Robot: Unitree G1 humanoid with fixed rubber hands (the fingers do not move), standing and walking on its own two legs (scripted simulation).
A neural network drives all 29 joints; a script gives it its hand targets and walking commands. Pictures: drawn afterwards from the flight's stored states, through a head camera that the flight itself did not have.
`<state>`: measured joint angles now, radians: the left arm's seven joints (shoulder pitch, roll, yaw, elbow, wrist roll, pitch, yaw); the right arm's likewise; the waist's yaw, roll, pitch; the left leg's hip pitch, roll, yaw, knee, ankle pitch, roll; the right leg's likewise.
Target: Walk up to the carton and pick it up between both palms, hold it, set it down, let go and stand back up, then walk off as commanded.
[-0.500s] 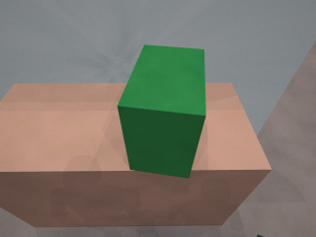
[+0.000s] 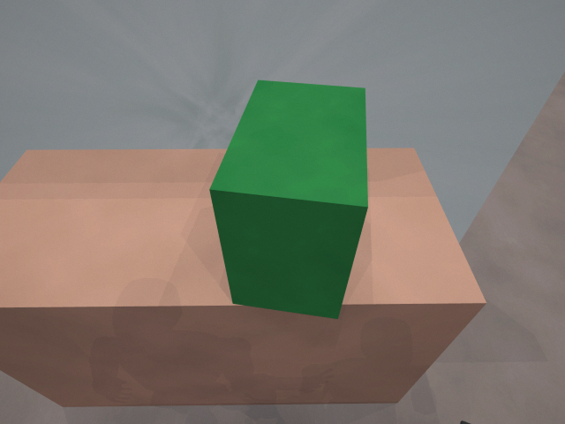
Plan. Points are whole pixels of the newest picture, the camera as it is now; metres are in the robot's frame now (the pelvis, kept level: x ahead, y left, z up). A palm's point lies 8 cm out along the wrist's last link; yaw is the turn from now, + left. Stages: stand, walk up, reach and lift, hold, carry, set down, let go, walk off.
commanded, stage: stand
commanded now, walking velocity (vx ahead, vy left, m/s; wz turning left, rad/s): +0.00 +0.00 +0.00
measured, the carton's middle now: (297, 198) +0.50 +0.00 +0.04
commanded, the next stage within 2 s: walk off in 0.10 s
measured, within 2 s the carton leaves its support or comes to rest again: neither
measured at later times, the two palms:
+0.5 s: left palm out of the picture +0.02 +0.29 -0.12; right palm out of the picture +0.06 -0.29 -0.13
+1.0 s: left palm out of the picture -0.12 +0.22 -0.11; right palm out of the picture -0.08 -0.39 -0.18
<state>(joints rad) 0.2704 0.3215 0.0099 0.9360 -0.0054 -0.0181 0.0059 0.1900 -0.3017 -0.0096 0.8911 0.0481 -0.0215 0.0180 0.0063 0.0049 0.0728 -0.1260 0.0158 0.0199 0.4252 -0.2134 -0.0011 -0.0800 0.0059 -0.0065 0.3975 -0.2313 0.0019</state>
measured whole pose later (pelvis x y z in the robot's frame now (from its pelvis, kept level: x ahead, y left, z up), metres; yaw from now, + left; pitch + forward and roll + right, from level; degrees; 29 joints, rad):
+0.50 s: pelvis -0.03 -0.01 -0.01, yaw -1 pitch +0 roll +1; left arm 0.25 0.34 0.05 0.94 -0.01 0.02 0.01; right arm 0.15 -0.31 -0.01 0.90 0.05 0.01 0.02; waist 0.01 0.01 0.09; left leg -0.27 0.01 0.04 0.45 -0.17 0.00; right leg -0.32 0.01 0.03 0.67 -0.40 0.00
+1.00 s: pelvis -0.17 -0.10 -0.03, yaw +5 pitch -3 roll +2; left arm 0.19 0.32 0.09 0.89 -0.01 0.01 0.01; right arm 0.23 -0.42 -0.01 0.89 0.05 0.09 0.00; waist 0.01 0.08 0.14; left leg -0.38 -0.12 -0.23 1.12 -0.46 -0.01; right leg -0.45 0.03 -0.13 0.68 -0.19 -0.11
